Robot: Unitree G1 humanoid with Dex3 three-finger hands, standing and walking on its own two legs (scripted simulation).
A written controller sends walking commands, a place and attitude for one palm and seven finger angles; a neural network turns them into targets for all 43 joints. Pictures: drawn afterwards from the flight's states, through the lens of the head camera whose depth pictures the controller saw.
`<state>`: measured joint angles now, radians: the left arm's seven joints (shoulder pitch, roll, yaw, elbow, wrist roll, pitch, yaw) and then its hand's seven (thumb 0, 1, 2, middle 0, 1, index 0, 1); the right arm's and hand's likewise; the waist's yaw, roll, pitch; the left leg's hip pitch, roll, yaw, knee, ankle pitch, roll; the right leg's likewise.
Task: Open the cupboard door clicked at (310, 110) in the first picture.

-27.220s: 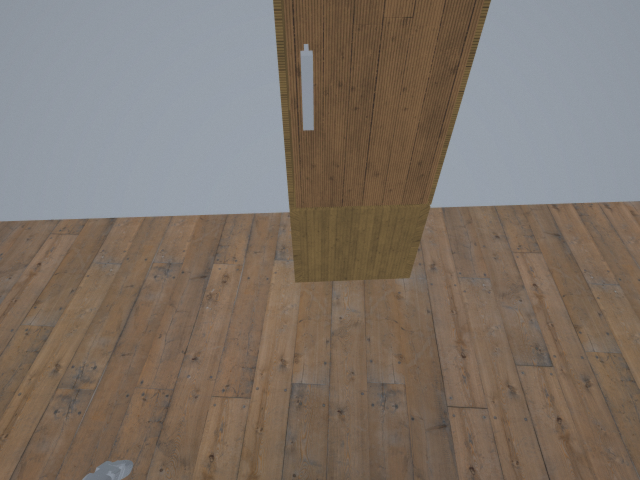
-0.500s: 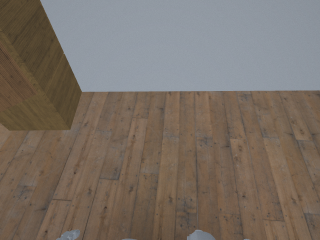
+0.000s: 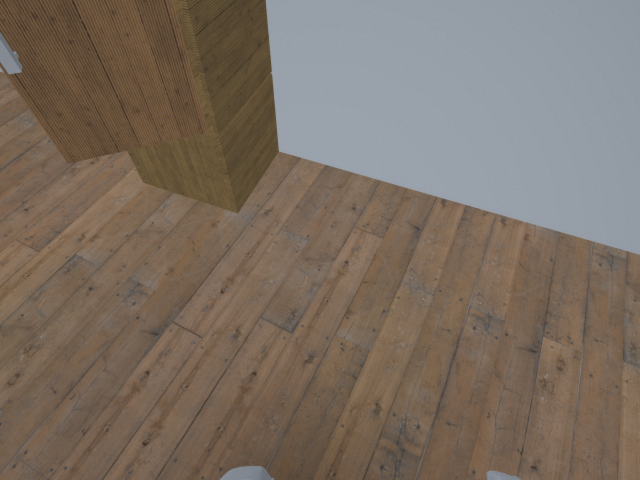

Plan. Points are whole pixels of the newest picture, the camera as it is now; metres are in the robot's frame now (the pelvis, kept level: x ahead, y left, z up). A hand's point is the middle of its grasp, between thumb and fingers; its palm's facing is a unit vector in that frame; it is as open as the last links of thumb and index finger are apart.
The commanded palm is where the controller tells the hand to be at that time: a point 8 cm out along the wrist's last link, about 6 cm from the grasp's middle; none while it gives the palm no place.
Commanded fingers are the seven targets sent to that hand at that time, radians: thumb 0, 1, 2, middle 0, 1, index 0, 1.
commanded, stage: turn to face it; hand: left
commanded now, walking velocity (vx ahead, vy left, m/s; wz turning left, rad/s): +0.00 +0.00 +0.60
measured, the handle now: out of the picture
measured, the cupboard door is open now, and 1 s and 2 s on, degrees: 42 42 42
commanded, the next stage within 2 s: take the last steps up to it in 0.58 s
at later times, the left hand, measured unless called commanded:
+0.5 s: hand out of the picture +0.06 +0.18 -0.15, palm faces +0.22 -0.94 -0.27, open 7.4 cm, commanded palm none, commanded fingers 0.00 0.90 0.90 -0.20 -0.30 -0.20 -0.30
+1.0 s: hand out of the picture -0.04 +0.21 -0.17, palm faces +0.44 -0.88 -0.19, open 7.4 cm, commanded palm none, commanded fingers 0.00 0.90 0.90 -0.20 -0.30 -0.20 -0.30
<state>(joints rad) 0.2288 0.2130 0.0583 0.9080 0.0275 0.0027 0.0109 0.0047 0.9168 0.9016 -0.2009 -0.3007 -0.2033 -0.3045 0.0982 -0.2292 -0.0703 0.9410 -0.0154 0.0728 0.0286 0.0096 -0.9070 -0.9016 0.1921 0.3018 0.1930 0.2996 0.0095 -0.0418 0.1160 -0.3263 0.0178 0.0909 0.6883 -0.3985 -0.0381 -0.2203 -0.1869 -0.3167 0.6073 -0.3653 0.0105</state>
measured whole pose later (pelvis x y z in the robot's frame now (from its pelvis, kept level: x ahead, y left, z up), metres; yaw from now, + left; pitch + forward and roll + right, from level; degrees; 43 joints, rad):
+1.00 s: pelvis +0.02 +0.03 +0.01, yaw +23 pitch +0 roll +0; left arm 0.25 0.22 0.06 1.04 0.03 0.02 -0.02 0.01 0.92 0.90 -0.19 -0.30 -0.20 -0.30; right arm 0.24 -0.16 -0.02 1.00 -0.03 -0.02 -0.02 0.00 -0.90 -0.90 0.19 0.30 0.20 0.30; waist 0.03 -0.04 0.06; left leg -0.15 -0.04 0.06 0.43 -0.29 0.05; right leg -0.48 -0.10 -0.07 1.09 -0.38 0.02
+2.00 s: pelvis +0.29 +0.22 +0.01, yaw +26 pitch +0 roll +1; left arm 0.26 0.16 0.06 1.08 0.03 -0.02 -0.01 0.01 0.92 0.90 -0.19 -0.30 -0.20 -0.30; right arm 0.19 -0.16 -0.05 1.02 -0.03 -0.07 -0.03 -0.02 -0.95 -0.90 0.20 0.30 0.20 0.30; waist 0.03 -0.04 0.07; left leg -0.22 -0.02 0.19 0.42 -0.22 0.08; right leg -0.53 -0.12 -0.06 1.13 -0.30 0.00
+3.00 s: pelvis +0.42 +0.24 +0.00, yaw +24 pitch +0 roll +1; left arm 0.23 0.17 0.03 1.03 0.02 0.02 0.02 0.01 0.91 0.90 -0.19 -0.30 -0.20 -0.30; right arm 0.14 -0.19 -0.05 1.01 -0.02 0.06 -0.02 0.00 -0.90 -0.90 0.20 0.30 0.20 0.30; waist 0.00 0.02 0.05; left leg -0.40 0.04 0.03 0.61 -0.33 -0.01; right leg -0.20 -0.02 -0.05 0.55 -0.35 -0.01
